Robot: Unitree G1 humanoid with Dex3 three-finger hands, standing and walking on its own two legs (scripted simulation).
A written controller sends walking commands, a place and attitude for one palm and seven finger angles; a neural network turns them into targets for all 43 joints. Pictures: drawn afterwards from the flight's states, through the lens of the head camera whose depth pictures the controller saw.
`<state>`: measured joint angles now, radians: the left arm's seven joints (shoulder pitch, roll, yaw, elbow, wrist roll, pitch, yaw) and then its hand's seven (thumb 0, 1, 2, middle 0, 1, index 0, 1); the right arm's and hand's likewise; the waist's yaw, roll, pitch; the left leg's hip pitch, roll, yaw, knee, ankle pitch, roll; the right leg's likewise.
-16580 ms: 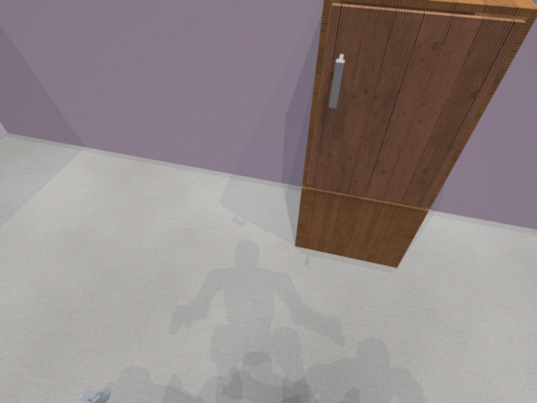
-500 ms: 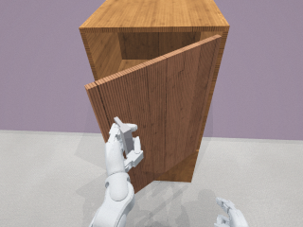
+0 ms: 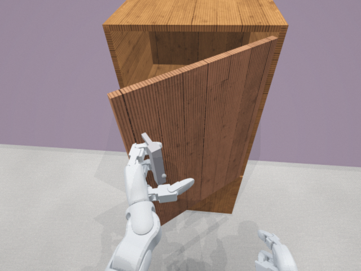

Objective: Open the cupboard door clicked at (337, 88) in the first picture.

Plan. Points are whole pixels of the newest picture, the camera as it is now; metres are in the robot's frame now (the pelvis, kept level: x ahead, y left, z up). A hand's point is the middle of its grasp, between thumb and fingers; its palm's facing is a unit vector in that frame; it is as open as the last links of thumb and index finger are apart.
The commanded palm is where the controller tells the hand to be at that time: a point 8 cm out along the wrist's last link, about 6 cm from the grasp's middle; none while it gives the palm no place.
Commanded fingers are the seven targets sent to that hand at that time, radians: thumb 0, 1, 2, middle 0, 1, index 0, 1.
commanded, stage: open thumb and fingers to let go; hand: left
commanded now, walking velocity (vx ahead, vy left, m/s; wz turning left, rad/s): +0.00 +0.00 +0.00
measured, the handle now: (153, 159) +0.34 +0.08 +0.09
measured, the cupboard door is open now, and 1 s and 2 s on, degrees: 39 41 41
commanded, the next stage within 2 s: slide the hand sideways off the handle in 0.36 s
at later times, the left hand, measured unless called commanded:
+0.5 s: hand (166, 175) +0.30 +0.05 +0.09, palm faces +0.26 -0.97 -0.04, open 14.9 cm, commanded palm +0.25 +0.08 +0.09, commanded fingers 0.00 -0.50 0.30 -0.15 -0.30 -0.15 -0.30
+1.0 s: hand (162, 195) +0.25 +0.05 +0.09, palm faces -0.14 -0.99 +0.03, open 16.2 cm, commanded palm +0.22 +0.12 +0.09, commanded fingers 0.00 -0.50 0.30 -0.15 -0.30 -0.15 -0.30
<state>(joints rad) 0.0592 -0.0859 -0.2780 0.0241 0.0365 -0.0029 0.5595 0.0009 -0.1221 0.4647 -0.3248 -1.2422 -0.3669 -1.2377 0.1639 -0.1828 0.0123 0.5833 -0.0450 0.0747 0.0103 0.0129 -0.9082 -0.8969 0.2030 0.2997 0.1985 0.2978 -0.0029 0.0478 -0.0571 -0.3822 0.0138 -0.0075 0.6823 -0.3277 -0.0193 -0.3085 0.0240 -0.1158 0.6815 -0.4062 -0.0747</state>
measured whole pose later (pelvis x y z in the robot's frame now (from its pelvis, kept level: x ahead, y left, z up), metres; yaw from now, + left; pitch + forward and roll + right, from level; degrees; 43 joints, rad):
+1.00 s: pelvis -0.02 +0.02 +0.00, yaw -3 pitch +0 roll +0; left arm 0.11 0.01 -0.26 0.01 -0.05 -0.11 0.14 -0.02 -0.50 0.30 -0.17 -0.34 -0.18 -0.31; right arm 0.23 -0.19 0.05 0.52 0.00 0.00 0.01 0.01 -0.91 -0.90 0.20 0.30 0.20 0.30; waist -0.01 0.03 -0.05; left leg -0.38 0.01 0.05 0.69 -0.31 0.01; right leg -0.33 0.02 -0.06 0.70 -0.37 -0.05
